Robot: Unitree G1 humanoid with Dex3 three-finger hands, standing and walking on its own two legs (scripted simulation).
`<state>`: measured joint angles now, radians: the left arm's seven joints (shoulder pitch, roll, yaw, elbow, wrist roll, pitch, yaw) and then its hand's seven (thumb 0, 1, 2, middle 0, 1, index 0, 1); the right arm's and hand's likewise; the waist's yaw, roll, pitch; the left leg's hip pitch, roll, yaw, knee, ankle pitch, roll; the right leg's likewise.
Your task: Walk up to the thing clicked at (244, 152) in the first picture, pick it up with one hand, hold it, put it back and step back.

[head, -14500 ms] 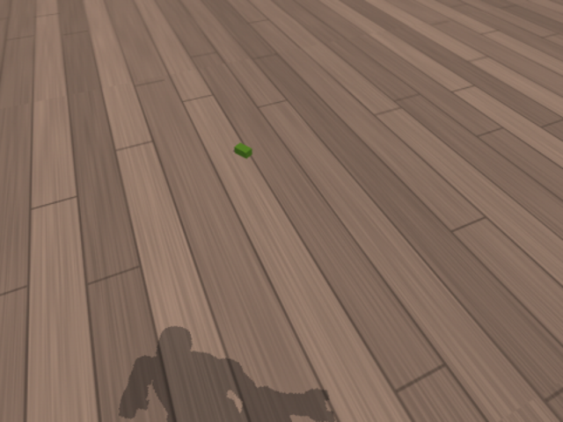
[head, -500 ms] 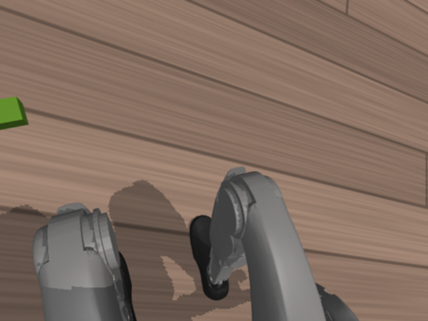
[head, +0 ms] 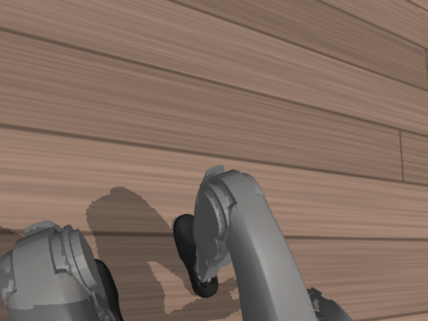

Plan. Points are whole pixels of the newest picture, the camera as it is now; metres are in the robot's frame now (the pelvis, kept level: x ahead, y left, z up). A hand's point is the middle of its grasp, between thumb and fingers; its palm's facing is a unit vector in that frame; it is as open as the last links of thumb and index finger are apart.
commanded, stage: approach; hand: left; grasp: from above
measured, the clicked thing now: out of the picture +0.50 +0.33 -0.30
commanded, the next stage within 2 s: close in in 0.30 s
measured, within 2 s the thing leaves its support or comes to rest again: neither
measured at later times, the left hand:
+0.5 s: hand out of the picture +0.47 +0.36 -0.19, palm faces -0.45 -0.12 -0.89, open 13.5 cm
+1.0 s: hand out of the picture +0.49 +0.32 -0.23, palm faces -0.47 -0.13 -0.87, open 13.7 cm
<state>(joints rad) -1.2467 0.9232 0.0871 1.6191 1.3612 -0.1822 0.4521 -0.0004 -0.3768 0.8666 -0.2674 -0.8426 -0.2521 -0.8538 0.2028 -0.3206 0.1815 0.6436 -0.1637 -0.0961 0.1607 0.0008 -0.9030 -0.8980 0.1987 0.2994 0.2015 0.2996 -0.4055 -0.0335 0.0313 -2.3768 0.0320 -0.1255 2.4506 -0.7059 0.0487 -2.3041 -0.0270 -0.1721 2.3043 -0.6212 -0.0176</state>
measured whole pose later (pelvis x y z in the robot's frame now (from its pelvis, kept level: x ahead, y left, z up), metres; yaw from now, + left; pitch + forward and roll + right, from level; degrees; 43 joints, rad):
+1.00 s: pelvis -0.01 +0.00 -0.01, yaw -2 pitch +32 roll -12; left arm -1.19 1.09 0.17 1.72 1.33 -0.20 0.46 0.00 -0.43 0.91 -0.18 -0.89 -0.17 -0.90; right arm 0.20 -0.35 0.28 0.59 -0.19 -0.13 0.18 0.00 -0.89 -0.90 0.20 0.30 0.20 0.30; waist -0.43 -0.09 0.16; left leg -2.38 0.04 -0.15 2.49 -0.69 0.06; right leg -2.29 -0.01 -0.20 2.32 -0.59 -0.01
